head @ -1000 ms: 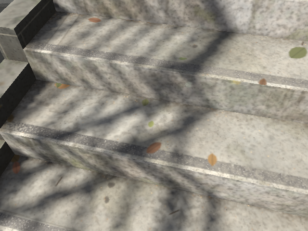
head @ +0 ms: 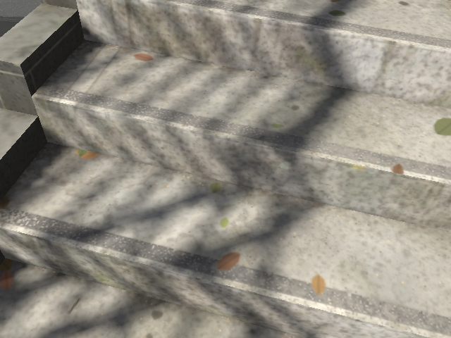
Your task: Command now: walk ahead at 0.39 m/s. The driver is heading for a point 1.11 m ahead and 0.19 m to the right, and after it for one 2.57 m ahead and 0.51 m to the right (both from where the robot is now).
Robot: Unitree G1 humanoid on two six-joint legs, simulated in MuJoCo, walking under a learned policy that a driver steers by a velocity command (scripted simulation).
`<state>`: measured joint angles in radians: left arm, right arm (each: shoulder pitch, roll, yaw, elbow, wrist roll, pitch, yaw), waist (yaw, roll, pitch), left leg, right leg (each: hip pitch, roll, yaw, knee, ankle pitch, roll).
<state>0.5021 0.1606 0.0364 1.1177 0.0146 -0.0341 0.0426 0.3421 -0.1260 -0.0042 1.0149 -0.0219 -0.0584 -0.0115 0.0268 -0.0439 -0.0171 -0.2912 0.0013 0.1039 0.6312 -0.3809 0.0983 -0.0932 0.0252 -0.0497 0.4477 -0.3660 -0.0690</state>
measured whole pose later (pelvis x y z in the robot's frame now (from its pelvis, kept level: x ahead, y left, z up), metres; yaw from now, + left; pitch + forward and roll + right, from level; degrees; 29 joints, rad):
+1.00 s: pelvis +0.52 +0.02 +0.21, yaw -1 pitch +4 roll +4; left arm 0.57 0.10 0.01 1.10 -0.02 -0.13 -0.01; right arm -0.05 -0.06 0.05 0.67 -0.02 -0.02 0.01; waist 0.05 -0.02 0.02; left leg -0.90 -0.01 0.25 1.23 -0.41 0.17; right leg -0.09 -0.06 -0.01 0.65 -0.07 -0.09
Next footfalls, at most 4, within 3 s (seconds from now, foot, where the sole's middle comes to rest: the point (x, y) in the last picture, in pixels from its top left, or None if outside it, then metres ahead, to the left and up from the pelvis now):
0.44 right None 0.34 -0.08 -0.60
0.94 left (202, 227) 0.68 0.09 -0.43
1.48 right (278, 113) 0.95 -0.10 -0.27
1.98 left None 1.30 -0.08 -0.10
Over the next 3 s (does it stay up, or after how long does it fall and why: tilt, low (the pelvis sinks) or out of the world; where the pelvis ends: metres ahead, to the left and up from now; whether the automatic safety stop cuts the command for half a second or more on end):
stays up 1.28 -0.13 0.67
